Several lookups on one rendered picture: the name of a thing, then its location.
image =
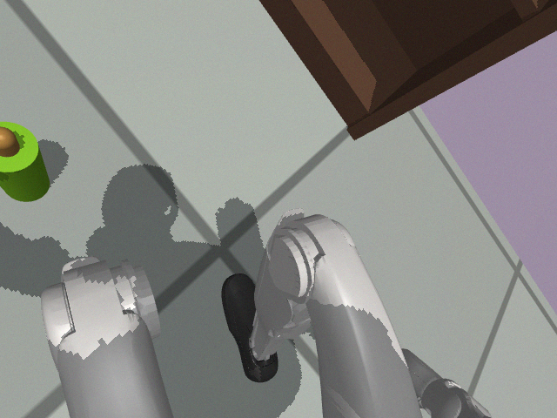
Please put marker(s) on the right robot foot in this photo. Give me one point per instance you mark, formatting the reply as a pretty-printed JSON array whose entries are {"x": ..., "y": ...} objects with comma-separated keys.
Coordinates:
[{"x": 239, "y": 307}]

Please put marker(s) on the bottle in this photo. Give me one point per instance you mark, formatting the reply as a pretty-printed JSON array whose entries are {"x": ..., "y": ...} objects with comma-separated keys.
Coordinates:
[{"x": 23, "y": 175}]

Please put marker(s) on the right robot arm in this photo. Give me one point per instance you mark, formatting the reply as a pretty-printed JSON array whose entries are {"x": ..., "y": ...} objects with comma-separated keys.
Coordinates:
[{"x": 444, "y": 398}]

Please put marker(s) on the bookshelf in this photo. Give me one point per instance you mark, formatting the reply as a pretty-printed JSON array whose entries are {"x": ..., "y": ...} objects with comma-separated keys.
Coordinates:
[{"x": 378, "y": 59}]

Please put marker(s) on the right robot hand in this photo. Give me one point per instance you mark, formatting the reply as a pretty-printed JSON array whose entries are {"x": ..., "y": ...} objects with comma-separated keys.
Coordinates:
[{"x": 422, "y": 375}]

